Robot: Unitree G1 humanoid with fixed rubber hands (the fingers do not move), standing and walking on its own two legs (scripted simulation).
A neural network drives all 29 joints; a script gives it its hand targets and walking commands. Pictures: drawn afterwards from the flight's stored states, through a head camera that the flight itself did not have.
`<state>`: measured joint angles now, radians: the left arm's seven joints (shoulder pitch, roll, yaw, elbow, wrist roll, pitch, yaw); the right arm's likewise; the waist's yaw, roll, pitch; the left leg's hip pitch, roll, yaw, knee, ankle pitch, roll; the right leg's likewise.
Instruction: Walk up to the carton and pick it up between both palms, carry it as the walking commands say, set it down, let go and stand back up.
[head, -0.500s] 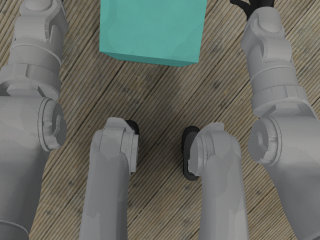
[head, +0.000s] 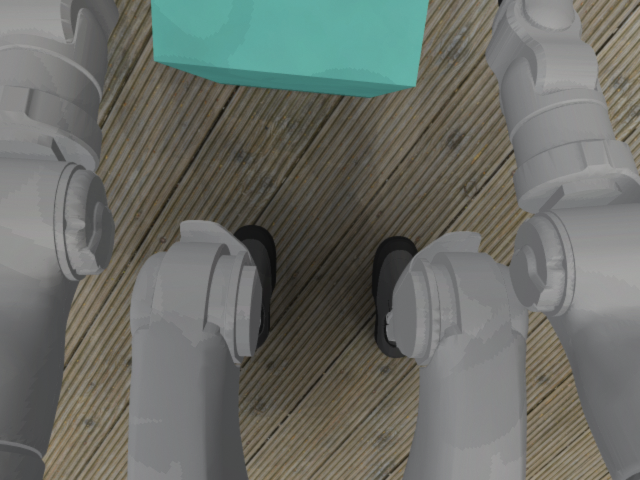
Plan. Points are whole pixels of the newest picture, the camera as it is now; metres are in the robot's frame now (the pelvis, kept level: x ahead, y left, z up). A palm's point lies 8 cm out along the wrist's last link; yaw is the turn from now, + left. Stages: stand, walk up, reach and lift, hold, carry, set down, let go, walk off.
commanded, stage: reach and lift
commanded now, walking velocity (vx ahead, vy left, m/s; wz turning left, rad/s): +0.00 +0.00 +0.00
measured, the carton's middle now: out of the picture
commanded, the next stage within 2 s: none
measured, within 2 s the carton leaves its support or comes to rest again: leaves its support in 1.40 s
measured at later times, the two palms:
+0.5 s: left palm out of the picture +0.55 +0.21 -0.17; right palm out of the picture +0.55 -0.11 -0.17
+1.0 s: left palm out of the picture +0.55 +0.21 -0.17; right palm out of the picture +0.55 -0.09 -0.17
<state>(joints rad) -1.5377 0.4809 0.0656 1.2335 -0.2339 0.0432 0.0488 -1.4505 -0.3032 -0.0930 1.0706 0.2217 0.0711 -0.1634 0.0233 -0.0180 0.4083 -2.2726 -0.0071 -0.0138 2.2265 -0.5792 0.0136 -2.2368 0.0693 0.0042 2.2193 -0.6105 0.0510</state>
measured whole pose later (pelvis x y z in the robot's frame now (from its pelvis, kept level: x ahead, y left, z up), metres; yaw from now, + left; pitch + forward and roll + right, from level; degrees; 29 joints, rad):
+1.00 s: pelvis +0.00 +0.00 +0.00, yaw +0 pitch +34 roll -2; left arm -1.54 0.37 0.17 1.15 -0.06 0.15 0.02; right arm -1.49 -0.17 -0.32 1.04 -0.02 0.16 -0.12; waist 0.04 -0.03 0.41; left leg -2.26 -0.02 -0.01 2.25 -0.59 0.02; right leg -2.22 0.10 0.03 2.24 -0.63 0.07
